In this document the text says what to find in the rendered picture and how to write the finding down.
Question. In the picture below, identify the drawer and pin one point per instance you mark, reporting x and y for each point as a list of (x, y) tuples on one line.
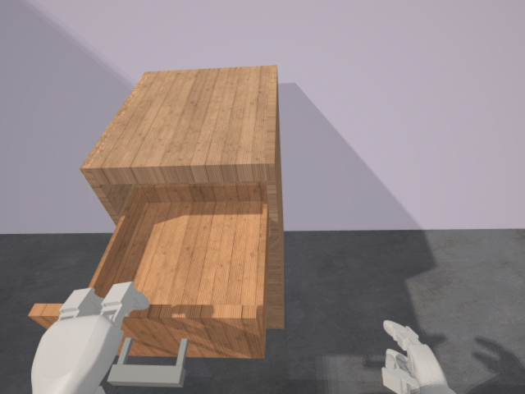
[(199, 253)]

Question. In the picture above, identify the cabinet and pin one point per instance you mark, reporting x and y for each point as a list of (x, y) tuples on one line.
[(200, 126)]

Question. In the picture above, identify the left robot hand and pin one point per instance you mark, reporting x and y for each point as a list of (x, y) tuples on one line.
[(76, 352)]

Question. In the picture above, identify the right robot hand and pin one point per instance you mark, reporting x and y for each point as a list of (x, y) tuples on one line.
[(410, 375)]

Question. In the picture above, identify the handle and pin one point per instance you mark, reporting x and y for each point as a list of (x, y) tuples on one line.
[(123, 374)]

